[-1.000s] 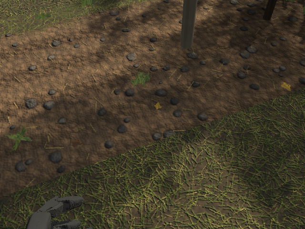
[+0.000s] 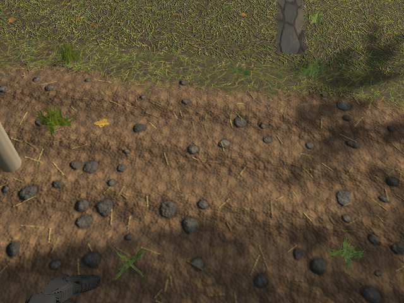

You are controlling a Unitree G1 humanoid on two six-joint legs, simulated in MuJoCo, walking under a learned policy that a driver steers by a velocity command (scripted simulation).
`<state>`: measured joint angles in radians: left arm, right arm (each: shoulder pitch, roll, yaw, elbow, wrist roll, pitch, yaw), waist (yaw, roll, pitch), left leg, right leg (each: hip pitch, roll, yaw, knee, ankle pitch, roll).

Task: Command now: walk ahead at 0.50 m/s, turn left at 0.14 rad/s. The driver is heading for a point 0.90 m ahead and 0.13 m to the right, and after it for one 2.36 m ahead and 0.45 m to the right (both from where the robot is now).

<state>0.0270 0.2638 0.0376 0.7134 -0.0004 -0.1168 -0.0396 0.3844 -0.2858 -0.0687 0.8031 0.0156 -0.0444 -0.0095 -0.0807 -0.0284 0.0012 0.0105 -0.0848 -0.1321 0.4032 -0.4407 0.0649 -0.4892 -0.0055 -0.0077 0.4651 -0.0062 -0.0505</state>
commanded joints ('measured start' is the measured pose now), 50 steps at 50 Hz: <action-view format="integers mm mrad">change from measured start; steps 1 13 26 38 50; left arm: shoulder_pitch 327 238 332 215 -68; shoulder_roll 232 154 198 96 73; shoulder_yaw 75 46 55 27 12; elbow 0 43 116 28 -85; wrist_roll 16 -5 -24 -2 -21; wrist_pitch -16 8 63 54 42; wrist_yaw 13 23 45 43 -16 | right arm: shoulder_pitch -41 -202 -217 -143 -19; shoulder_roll -102 -47 -127 -123 -169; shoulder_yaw -11 5 -27 -17 -30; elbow -81 -139 -151 -68 40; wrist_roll -21 -13 -6 -17 -7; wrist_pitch -5 -25 -54 -65 -28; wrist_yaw -5 6 45 30 5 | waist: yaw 205 95 27 95 -2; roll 22 -30 -48 94 81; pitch -276 0 -84 -4 69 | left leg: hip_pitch -224 -687 -280 -195 90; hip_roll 143 211 82 300 357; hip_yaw -35 78 168 -56 145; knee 489 497 59 -265 -195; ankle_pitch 657 296 383 470 586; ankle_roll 50 -82 30 190 98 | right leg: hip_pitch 565 353 498 -178 -223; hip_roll -184 -198 -188 -141 -63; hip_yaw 201 184 69 68 20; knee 31 -324 16 525 106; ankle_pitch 46 82 428 -154 -25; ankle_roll -134 -194 -81 71 -5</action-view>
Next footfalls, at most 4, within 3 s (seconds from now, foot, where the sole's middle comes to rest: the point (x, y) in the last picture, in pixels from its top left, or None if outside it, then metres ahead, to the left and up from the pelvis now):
0.54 left None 0.46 0.13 -0.76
1.08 right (221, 225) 0.75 -0.11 -0.76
1.56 left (180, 159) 1.06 0.02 -0.76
2.08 right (254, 127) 1.22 -0.31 -0.76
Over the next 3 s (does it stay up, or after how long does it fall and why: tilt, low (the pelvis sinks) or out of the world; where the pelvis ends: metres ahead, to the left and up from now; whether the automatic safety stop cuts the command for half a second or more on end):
stays up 1.57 -0.31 0.02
